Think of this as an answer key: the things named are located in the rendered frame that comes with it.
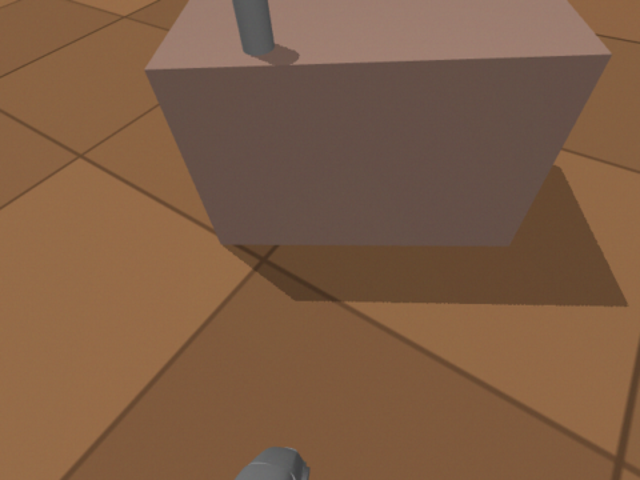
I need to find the bottle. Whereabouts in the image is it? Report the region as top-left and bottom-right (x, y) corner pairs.
(232, 0), (275, 56)

